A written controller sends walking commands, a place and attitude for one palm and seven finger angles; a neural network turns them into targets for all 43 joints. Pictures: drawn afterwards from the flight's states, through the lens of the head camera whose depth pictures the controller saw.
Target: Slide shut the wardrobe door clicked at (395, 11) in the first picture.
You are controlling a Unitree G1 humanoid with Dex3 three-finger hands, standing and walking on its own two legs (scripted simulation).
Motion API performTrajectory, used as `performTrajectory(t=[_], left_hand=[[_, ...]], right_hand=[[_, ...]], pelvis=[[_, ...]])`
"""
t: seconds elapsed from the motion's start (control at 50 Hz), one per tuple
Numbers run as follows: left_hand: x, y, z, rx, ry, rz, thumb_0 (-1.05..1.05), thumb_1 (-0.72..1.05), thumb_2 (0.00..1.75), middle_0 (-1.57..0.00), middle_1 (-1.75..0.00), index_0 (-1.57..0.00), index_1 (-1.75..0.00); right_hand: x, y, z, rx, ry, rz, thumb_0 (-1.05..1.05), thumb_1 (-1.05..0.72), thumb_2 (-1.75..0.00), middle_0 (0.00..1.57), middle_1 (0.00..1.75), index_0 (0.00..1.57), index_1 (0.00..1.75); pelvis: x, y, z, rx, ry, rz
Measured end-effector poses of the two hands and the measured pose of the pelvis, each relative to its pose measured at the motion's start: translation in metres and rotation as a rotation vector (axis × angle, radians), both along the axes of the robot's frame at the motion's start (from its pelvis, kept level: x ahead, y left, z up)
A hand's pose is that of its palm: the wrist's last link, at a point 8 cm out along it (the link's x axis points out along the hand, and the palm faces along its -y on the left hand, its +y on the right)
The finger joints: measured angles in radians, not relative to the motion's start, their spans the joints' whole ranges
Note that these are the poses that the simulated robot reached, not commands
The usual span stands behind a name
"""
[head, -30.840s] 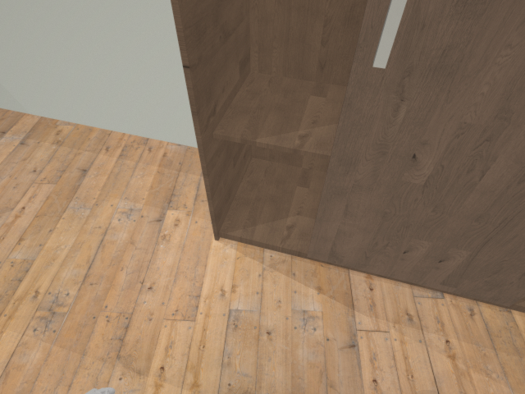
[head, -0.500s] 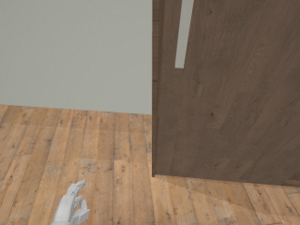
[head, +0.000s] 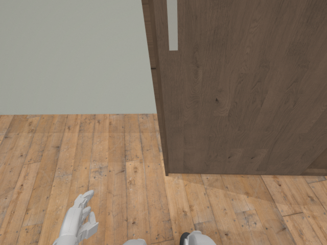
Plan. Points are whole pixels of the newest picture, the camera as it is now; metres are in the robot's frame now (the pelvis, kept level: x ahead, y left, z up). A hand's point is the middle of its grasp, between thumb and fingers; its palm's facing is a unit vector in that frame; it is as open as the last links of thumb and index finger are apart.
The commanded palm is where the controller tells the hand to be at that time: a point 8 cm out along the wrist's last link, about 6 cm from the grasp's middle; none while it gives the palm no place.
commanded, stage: step back with the hand held close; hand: right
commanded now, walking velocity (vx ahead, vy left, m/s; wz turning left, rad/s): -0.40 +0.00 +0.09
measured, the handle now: (172, 5) +0.62 +0.00 +0.29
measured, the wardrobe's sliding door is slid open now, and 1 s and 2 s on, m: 0.01 0.01 0.01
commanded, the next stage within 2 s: stop stepping back and stand still in 0.26 s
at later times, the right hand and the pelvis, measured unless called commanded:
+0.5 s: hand out of the picture +0.08 -0.31 +0.20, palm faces +0.25 +0.90 -0.36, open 7.4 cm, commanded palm +0.02 -0.36 +0.20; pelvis -0.15 -0.08 +0.03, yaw +7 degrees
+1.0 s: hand out of the picture -0.09 -0.38 +0.20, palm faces +0.32 +0.85 -0.42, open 7.4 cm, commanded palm -0.13 -0.43 +0.20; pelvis -0.30 -0.15 +0.00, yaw +7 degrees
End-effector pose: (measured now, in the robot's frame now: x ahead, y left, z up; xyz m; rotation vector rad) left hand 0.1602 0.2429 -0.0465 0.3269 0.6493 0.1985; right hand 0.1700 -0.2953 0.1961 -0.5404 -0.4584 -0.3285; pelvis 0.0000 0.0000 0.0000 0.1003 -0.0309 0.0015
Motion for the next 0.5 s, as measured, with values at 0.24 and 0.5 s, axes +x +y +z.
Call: performTrajectory(t=[0.24,0.5], left_hand=[[-0.055,-0.045,0.005,-0.040,0.000,-0.071,0.01,0.90,0.90,-0.20,-0.30,-0.21,-0.30],[-0.189,-0.090,0.037,-0.028,-0.006,0.078,0.01,0.90,0.90,-0.20,-0.30,-0.21,-0.30]], right_hand=[[-0.082,-0.031,0.009,0.082,-0.057,-0.052,0.01,-0.89,-0.90,0.21,0.31,0.21,0.30],[-0.124,-0.063,0.013,0.077,0.043,0.167,0.02,-0.89,-0.90,0.21,0.31,0.21,0.30]], pelvis=[[-0.066,-0.025,0.007,-0.035,0.017,0.071],[-0.155,-0.080,0.027,0.011,0.010,0.121]])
